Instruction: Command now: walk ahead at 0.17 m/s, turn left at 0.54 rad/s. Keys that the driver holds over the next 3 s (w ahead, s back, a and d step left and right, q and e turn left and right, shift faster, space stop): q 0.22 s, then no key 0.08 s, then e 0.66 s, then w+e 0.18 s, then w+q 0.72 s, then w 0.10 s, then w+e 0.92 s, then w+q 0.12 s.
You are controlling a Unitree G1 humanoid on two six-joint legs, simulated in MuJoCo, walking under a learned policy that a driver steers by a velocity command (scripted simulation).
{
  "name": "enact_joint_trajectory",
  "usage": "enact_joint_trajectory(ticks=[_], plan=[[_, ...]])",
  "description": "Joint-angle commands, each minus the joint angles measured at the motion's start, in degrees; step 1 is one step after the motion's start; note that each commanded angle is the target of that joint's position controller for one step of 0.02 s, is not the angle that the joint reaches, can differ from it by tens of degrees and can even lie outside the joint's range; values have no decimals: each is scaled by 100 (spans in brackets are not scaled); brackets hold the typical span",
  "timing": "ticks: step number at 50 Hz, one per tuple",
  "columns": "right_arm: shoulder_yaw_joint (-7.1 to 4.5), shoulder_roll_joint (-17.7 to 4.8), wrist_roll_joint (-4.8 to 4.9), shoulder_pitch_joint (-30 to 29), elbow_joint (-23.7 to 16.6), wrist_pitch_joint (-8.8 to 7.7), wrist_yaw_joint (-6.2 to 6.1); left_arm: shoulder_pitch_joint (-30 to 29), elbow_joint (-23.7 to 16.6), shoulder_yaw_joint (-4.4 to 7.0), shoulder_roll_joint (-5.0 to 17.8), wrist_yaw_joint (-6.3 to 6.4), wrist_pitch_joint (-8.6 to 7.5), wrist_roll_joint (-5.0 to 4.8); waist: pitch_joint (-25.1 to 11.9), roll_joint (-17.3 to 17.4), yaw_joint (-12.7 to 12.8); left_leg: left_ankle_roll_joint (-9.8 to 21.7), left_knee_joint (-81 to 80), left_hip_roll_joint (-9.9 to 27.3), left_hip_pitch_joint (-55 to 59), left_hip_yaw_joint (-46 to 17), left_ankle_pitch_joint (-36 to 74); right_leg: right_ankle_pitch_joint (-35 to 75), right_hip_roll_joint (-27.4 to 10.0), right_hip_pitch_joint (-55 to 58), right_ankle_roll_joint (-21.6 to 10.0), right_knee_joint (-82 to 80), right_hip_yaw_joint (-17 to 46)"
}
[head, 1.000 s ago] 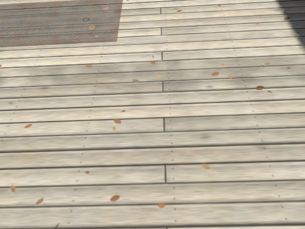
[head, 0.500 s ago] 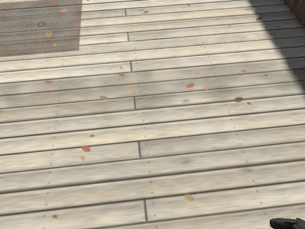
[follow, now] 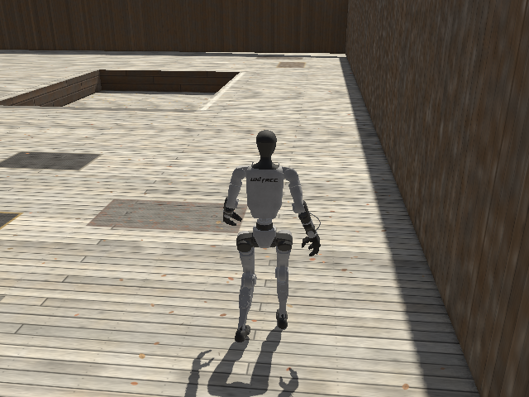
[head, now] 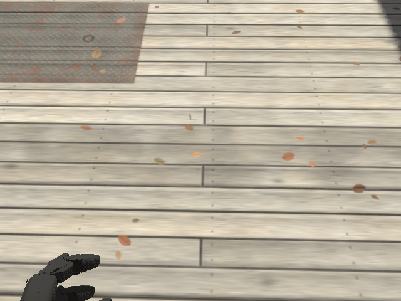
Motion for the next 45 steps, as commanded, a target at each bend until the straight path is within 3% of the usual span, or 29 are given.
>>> enact_joint_trajectory(ticks=[1, 3, 6, 9, 13, 15, 16, 17, 18, 19, 20, 21, 22, 23, 25, 30, 34, 37, 39, 40, 41, 42, 43, 44, 45], plan=[[-230, -861, 25, 124, -487, 167, -69, 672, -200, 189, 575, 56, 192, -31, -1223, -550, 539, -379, 1469, 624, -2012, 295, 216, 1998, -1968, 2716, -1214, -729, 1740], [-202, -574, -2, 154, -591, 329, -82, 364, -83, 231, 704, 57, 229, 34, -744, -857, 295, -433, 928, 773, -1391, 542, 544, 1643, -1586, 1533, -1155, -1151, 991], [-145, -334, -53, 0, -750, 370, -69, 275, 40, 309, 822, 89, 213, 41, -802, -953, 297, -437, 107, 850, -1103, 727, 873, 1876, -1667, 1399, -1339, -1359, 524], [-114, -342, -83, -333, -931, 381, 31, 143, 98, 370, 966, 125, 284, -46, -999, -824, 363, -306, -749, 969, -669, 806, 1449, 1575, -1810, 1426, -1365, -1419, 226], [-144, -482, -91, -684, -1139, 424, 151, 246, 260, 416, 1145, 86, 369, -145, -853, -837, 465, -71, -1617, 871, -248, 989, 1522, 828, -1903, 1445, -1254, -1331, 98], [-157, -459, -119, -579, -1121, 409, 187, 217, 359, 412, 1193, 63, 408, -256, -825, -759, 314, 135, -2554, 701, 208, 1148, 1873, 534, -1831, 1458, -1042, -984, 23], [-168, -473, -156, -428, -1037, 383, 178, 319, 458, 356, 1053, 53, 422, -294, -828, -653, 255, 284, -3172, 571, 765, 1140, 2244, 223, -1643, 1190, -818, -668, -71], [-189, -623, -192, -312, -1022, 361, 134, 631, 620, 231, 719, 7, 416, -222, -865, -158, 271, 467, -3810, 888, 1471, 626, 3106, -426, -1314, 712, -353, -160, -374], [-197, -1043, -256, -441, -1192, 350, 27, 913, 538, 36, 234, -92, 391, 113, -1084, 1480, 624, 989, -3958, 2435, 2131, -1105, 4969, -2637, -605, -188, 307, 1256, -931], [-75, -757, -423, -654, -1234, 247, 52, 615, 532, 142, 548, -23, 447, 6, -1031, 1299, 340, 1787, -4191, 2793, 1060, -1229, 4438, -3205, -511, -150, 470, 1955, -237], [-11, -544, -449, -858, -1149, 141, 103, 572, 618, 229, 853, 14, 507, -138, -808, 910, 373, 1717, -4287, 2410, 759, -741, 3905, -2912, -569, 20, 491, 2292, -30], [-7, -499, -402, -1059, -1034, 56, 127, 708, 722, 267, 865, 38, 557, -186, -677, 855, 475, 1470, -4294, 2122, 713, -334, 3589, -2575, -549, -18, 496, 2379, 30], [1, -477, -372, -1179, -984, 2, 130, 834, 895, 296, 877, 90, 608, -172, -658, 781, 481, 1309, -4284, 2001, 751, -98, 3548, -2328, -531, -6, 525, 2483, 125], [21, -429, -346, -1315, -924, -33, 112, 953, 972, 326, 905, 120, 650, -158, -575, 773, 535, 1269, -4264, 1956, 631, 117, 3929, -2085, -486, 137, 583, 2583, 253], [13, -436, -337, -1408, -867, -37, 43, 1052, 1003, 364, 938, 144, 659, -232, -575, 726, 576, 1316, -4179, 1940, 773, 396, 4402, -1909, -368, 142, 659, 2734, 229], [-102, -561, -255, -1292, -700, 128, -106, 774, 789, 301, 719, 168, 718, -261, -602, 555, 305, 1552, -4086, 2286, 1417, 331, 4327, -2121, -479, -176, 712, 2330, -8], [-185, -641, -250, -1419, -617, 186, -100, 800, 656, 279, 672, 106, 770, -245, -658, 578, 324, 1630, -4068, 2445, 1408, 459, 4574, -2144, -490, 140, 587, 1879, -238], [-244, -727, -186, -1504, -550, 206, -92, 912, 600, 294, 690, 17, 794, -248, -728, 627, 410, 1546, -3933, 2515, 1421, 615, 4732, -2008, -430, 463, 403, 1381, -414], [-273, -775, -98, -1649, -509, 222, -103, 1132, 630, 319, 684, -53, 810, -244, -780, 649, 603, 1298, -3644, 2438, 1274, 861, 4541, -1427, -326, 948, 186, 565, -585], [-281, -747, -38, -1632, -444, 235, -107, 1328, 686, 350, 723, -70, 809, -227, -792, 597, 721, 1031, -3348, 2301, 1057, 1081, 4135, -800, -212, 1378, 11, -114, -644], [-265, -593, -40, -1329, -308, 225, -84, 1413, 684, 437, 986, -31, 802, -185, -732, 41, 680, 540, -2669, 1953, 529, 1481, 3131, 247, -339, 1913, -253, -743, -126], [-156, -223, -326, -1449, -528, 188, -42, 1549, 599, 627, 1758, 95, 774, -181, -746, -1756, 535, -129, -990, 1111, -1134, 2050, 783, 2678, -1781, 2855, -972, -831, 1882], [-167, -317, -296, -2121, -762, 163, -82, 1569, 467, 582, 1761, 28, 650, 37, -820, -1583, 926, -283, 211, 459, -1857, 1167, -757, 2999, -2458, 2570, -2035, -1036, 2833], [-234, -503, -189, -2129, -714, 172, -92, 1395, 425, 535, 1610, -17, 508, 73, -802, -873, 864, -230, 716, 591, -2004, 710, -541, 2573, -2243, 2517, -2010, -1113, 2457], [-266, -535, -123, -1992, -631, 179, -103, 1101, 412, 514, 1490, 4, 419, -25, -652, -694, 660, -175, 732, 697, -2092, 576, 30, 2153, -1888, 2492, -1677, -1071, 2006]])
Next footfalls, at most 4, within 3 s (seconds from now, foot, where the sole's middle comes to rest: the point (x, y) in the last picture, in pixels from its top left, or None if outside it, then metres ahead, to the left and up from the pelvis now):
0.34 left None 0.10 0.14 -0.76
0.82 right None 0.08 -0.09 -0.76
1.40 left None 0.26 0.11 -0.76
1.84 right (235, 257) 0.56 -0.12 -0.76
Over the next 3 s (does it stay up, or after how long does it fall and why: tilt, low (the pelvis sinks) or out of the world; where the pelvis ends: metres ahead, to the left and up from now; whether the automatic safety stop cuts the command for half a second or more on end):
stays up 0.98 -0.04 0.02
